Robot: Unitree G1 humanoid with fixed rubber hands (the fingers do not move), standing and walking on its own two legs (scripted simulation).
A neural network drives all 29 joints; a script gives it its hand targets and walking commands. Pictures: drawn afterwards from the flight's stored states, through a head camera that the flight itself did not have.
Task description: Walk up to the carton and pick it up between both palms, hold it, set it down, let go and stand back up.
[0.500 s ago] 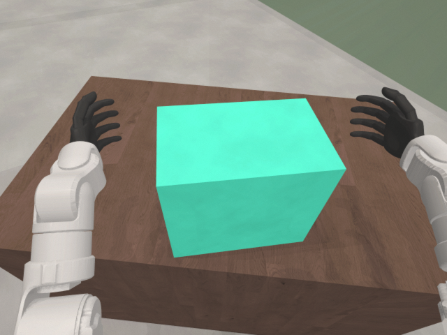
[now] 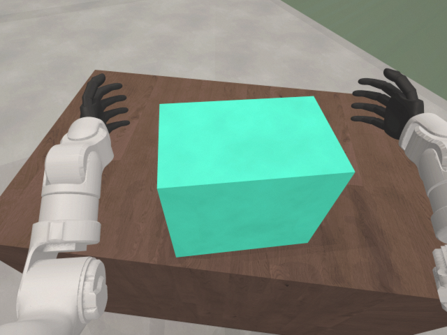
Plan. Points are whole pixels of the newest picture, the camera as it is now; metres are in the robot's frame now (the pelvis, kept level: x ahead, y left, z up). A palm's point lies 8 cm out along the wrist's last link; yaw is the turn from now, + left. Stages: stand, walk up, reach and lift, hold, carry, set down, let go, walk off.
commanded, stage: reach and lift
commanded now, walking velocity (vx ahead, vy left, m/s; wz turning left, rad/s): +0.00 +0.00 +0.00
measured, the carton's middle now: (241, 180) +0.43 +0.01 +0.02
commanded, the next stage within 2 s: none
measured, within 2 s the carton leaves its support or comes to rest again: neither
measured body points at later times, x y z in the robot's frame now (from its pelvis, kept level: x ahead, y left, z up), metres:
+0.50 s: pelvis -0.01 +0.00 +0.00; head +0.07 +0.00 +0.44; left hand +0.42 +0.25 +0.09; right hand +0.47 -0.21 +0.11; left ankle -0.01 +0.13 -0.74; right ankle +0.00 -0.11 -0.74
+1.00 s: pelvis -0.01 -0.01 -0.01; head +0.08 +0.00 +0.44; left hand +0.43 +0.24 +0.08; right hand +0.48 -0.19 +0.10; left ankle -0.01 +0.13 -0.74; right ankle +0.00 -0.11 -0.74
